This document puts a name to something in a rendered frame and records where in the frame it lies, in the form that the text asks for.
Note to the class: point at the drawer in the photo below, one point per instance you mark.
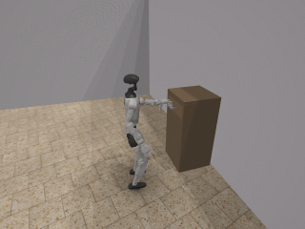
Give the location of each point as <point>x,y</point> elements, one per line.
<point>179,108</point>

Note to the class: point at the cabinet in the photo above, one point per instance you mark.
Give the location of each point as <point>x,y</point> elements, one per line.
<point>190,140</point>

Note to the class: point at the robot right hand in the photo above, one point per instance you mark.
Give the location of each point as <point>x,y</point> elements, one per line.
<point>145,149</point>

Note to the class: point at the robot left hand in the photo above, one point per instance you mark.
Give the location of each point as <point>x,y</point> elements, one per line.
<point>165,101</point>

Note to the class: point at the right robot upper arm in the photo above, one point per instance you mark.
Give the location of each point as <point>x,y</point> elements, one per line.
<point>132,106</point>

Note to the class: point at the left robot forearm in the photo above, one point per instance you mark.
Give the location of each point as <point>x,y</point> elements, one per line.
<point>152,102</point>

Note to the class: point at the left robot upper arm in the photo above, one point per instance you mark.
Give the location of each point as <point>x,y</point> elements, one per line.
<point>141,100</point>

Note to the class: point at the right robot forearm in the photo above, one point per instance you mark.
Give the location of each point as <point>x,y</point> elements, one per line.
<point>135,134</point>

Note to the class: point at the robot right foot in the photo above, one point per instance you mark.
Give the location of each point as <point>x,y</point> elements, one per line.
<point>139,185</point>

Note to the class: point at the right robot thigh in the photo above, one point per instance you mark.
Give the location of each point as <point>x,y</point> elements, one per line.
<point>134,143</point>

